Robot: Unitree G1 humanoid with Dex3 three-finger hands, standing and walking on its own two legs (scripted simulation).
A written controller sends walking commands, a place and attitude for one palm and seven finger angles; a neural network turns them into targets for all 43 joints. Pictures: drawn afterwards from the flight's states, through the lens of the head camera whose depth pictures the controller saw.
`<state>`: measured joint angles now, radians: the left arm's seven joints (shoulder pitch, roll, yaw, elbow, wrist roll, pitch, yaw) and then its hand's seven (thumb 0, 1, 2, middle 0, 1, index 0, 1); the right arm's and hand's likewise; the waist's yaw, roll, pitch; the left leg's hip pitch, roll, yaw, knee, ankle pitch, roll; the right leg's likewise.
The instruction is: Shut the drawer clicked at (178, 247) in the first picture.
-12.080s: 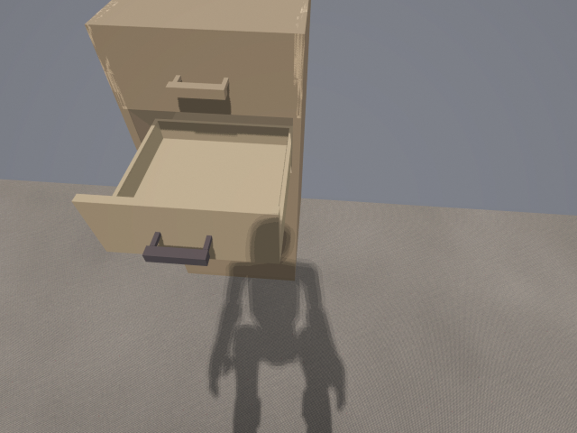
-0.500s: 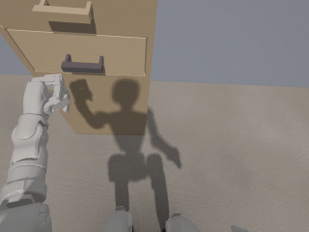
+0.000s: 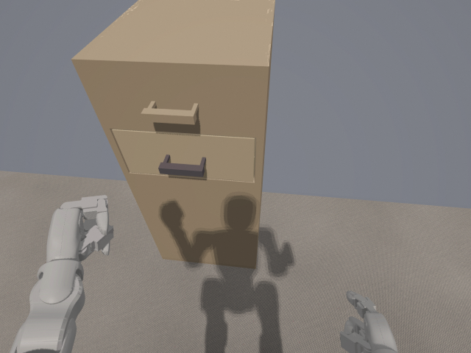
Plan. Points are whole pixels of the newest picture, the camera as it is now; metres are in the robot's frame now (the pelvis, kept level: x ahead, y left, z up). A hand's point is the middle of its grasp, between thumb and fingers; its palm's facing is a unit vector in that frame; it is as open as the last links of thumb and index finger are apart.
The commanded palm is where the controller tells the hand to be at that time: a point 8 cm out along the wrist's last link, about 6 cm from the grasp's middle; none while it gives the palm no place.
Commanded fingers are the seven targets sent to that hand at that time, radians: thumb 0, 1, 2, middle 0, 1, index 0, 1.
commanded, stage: draw the hand back to the body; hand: left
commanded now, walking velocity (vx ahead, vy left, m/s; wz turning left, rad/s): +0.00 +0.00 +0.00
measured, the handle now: (183, 164) +0.60 +0.20 -0.08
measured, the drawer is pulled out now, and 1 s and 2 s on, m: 0.00 0.00 0.00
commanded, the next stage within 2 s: step back with the hand held close in 0.54 s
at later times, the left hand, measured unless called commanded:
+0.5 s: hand (46, 274) +0.17 +0.23 +0.18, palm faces +0.41 -0.82 -0.41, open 3.3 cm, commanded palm +0.13 +0.27 +0.19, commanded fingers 0.00 0.90 0.90 -1.40 -1.60 -1.40 -1.60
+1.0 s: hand (52, 272) +0.18 +0.23 +0.16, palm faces +0.27 -0.82 -0.51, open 3.3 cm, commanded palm +0.11 +0.28 +0.19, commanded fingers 0.00 0.90 0.90 -1.40 -1.60 -1.40 -1.60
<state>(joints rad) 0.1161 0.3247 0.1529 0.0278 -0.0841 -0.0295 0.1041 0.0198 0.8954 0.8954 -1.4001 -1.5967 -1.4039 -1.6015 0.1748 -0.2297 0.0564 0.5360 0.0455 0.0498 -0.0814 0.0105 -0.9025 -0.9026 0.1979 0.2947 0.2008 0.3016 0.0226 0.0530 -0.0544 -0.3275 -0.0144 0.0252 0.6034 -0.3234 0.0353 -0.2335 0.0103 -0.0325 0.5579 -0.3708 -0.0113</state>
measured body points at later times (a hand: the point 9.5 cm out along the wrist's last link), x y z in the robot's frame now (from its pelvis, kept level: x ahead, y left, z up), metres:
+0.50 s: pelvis +0.00 -0.01 +0.01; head -0.03 -0.05 +0.46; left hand +0.14 +0.27 +0.20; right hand +0.19 -0.23 -0.07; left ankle -0.01 +0.09 -0.73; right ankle -0.05 -0.11 -0.73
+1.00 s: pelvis -0.02 +0.00 +0.01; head +0.00 -0.02 +0.46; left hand +0.16 +0.27 +0.19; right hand +0.15 -0.25 -0.08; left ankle -0.01 +0.09 -0.73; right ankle -0.05 -0.11 -0.73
